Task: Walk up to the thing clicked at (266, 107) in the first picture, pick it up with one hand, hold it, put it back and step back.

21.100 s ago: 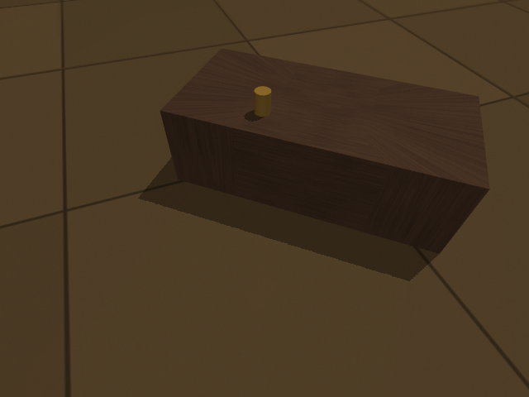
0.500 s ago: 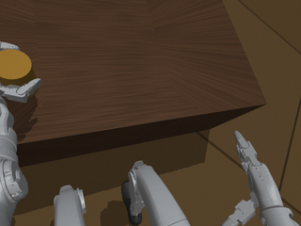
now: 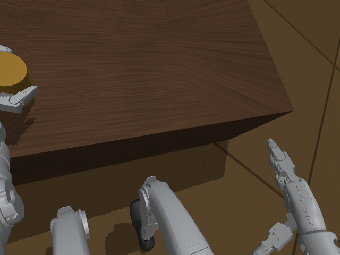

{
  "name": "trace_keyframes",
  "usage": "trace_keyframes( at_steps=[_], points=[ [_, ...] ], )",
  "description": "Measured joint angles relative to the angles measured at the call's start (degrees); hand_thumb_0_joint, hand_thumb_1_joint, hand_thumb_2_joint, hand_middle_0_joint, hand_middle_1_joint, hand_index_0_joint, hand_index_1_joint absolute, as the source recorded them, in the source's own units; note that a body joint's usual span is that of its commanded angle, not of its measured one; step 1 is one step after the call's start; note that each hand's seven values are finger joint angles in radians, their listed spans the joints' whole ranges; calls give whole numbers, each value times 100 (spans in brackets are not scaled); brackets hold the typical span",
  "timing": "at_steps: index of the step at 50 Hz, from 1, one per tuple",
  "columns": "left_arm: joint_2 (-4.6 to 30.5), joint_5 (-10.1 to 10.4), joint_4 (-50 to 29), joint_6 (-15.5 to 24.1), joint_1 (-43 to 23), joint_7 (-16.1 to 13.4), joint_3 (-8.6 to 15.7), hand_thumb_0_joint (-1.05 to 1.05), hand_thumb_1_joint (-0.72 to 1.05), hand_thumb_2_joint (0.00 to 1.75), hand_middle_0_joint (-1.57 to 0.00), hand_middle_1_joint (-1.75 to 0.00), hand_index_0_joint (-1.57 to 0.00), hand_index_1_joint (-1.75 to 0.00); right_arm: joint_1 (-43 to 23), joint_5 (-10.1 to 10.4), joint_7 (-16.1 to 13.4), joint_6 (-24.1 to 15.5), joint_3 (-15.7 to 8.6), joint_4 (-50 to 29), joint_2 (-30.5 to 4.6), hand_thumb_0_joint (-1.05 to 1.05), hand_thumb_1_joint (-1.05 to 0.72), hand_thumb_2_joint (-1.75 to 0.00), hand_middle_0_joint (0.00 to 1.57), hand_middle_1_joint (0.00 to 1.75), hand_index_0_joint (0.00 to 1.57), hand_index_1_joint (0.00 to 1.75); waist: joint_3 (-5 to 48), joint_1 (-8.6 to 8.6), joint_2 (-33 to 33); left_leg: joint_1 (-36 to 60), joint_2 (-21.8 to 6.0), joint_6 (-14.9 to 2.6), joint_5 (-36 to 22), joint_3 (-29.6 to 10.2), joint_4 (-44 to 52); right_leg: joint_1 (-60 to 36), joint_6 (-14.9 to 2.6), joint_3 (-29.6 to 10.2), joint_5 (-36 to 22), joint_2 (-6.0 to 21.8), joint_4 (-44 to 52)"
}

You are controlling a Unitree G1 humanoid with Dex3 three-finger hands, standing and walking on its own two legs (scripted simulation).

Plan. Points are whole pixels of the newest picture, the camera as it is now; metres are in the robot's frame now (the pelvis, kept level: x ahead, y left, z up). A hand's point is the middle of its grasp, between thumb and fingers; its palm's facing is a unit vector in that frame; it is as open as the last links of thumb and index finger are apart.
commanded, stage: lower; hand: left
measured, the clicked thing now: (10, 82) +0.54 +0.18 -0.08
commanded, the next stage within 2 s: loosen in 0.10 s
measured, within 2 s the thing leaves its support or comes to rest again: rests again in 0.22 s
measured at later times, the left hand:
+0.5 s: hand (10, 77) +0.55 +0.17 -0.07, palm faces +0.17 -0.99 -0.01, open 10.3 cm
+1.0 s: hand (9, 76) +0.55 +0.17 -0.07, palm faces +0.16 -0.99 -0.01, open 15.7 cm
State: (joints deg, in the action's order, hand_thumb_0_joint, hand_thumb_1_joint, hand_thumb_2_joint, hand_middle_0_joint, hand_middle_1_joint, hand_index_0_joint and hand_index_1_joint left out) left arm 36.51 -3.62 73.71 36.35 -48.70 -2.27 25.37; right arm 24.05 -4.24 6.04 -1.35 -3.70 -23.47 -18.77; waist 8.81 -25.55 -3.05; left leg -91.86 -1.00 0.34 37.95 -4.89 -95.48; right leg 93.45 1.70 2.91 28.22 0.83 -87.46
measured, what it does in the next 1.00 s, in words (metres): stands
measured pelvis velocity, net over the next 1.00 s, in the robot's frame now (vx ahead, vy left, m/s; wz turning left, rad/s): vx -0.01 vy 0.00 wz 0.00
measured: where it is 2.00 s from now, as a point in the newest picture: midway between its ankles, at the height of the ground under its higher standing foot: (114, 253)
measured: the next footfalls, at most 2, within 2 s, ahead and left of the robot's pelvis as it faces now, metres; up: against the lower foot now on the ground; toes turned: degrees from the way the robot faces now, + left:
none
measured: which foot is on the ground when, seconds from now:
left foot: down 0.00-1.00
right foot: down 0.00-1.00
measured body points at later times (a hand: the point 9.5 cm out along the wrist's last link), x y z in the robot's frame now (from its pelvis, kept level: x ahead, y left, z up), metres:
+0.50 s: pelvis +0.00 +0.00 -0.01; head +0.21 +0.09 +0.37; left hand +0.53 +0.23 -0.07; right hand +0.18 -0.25 +0.10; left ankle +0.04 +0.11 -0.53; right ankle +0.10 -0.14 -0.53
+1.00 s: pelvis -0.01 +0.00 -0.01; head +0.21 +0.09 +0.37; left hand +0.53 +0.23 -0.06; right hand +0.17 -0.25 +0.10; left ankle +0.04 +0.11 -0.53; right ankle +0.10 -0.14 -0.53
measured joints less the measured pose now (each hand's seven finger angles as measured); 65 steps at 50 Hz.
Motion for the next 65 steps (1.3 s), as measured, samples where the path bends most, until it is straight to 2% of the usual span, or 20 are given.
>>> trace_keyframes(
  at_steps=[12,16,19,27,34,43,47,52,59,65],
  points=[
    [52,-86,69,-26,-66,-81,-3,-1,-50,114,-69,-108,-76,-114,-41,1,49,9,19,-28,-1,-1,52,-5,6,6,6,6,-36,-44,86,-167,5,-25,21,8,-146,166,25,-16,3,-3,-125],
    [30,-41,32,-30,-93,-102,62,-2,-49,111,-70,-105,-78,-110,-43,14,41,12,11,-124,-25,-1,52,-5,6,6,6,5,-51,-70,65,-222,14,-24,31,20,-206,233,32,-32,17,4,-203],
    [0,48,-24,-19,-106,-78,110,-2,-46,103,-73,-100,-81,-105,-28,39,28,-4,-10,-187,-51,-1,51,-5,6,6,6,5,-39,-88,29,-248,19,-16,33,23,-229,267,26,-36,25,9,-239],
    [80,39,-152,3,-143,-31,98,-2,-44,72,-78,-86,-84,-88,34,49,26,-8,-98,-186,-67,-1,50,-5,6,6,6,5,-18,-116,7,-280,26,9,33,-27,-250,280,3,9,31,14,-249],
    [100,27,-91,-67,-235,5,42,-1,-51,48,-67,-67,-70,-67,42,65,38,56,-56,-159,-25,-1,50,-5,6,6,6,6,-27,-67,76,-255,25,-9,27,-20,-231,248,19,2,20,11,-215],
    [26,93,-39,-52,-185,1,97,-1,-57,33,-51,-49,-52,-48,53,91,35,13,-20,-236,-82,-1,51,-5,7,6,6,6,-60,-45,59,-231,34,-18,-25,8,-177,230,23,-25,-27,16,-173],
    [42,60,-49,-16,-211,-4,86,-1,-58,28,-44,-42,-46,-42,40,79,20,-6,-52,-207,-94,-1,51,-5,7,6,6,6,-61,-71,14,-254,38,-8,-35,-7,-208,249,17,-13,-33,19,-203],
    [159,-80,-134,-62,-232,-53,114,-1,-60,22,-32,-32,-33,-32,27,60,12,77,-78,-411,-132,-1,51,-5,7,6,7,6,-53,-140,-37,-268,27,5,-40,-2,-247,274,10,-21,-48,6,-244],
    [417,-62,-490,-418,-242,131,314,-2,-60,15,-17,-19,-18,-19,82,140,-68,127,-174,-463,-144,-1,51,-5,7,6,7,6,10,-158,-68,-5,-2,17,-72,6,-61,17,3,-22,-83,-20,-60],
    [673,85,-711,-928,-289,521,325,-2,-60,10,-10,-12,-11,-12,188,219,-193,239,-127,-80,-51,-1,51,-5,6,6,6,6,12,72,49,585,-42,-13,-138,21,407,-600,20,-16,-154,-52,440]
  ],
)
